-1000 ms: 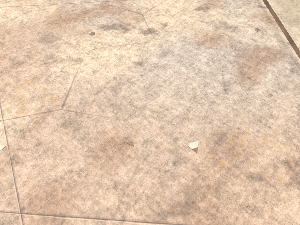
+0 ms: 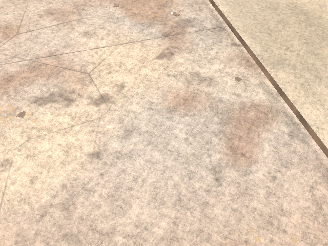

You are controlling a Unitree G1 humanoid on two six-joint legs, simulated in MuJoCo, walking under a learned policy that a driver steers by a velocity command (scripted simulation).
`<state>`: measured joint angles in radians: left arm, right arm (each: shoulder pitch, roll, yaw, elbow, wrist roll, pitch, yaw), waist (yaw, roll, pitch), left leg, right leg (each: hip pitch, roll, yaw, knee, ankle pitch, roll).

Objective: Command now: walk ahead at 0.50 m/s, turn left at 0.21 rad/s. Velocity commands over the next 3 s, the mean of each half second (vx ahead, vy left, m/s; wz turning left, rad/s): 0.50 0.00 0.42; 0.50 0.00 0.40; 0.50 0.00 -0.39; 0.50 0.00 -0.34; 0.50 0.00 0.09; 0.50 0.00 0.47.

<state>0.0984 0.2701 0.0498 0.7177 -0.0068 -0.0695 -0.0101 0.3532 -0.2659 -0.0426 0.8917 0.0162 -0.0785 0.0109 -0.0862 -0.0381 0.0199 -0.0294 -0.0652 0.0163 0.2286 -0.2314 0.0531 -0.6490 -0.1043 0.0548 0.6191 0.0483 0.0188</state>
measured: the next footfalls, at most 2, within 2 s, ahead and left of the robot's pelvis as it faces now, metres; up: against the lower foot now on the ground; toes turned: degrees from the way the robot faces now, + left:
right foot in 0.12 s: +0.26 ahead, -0.15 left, +0.00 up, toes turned +4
left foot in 0.64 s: +0.47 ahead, +0.18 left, +0.00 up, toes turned +24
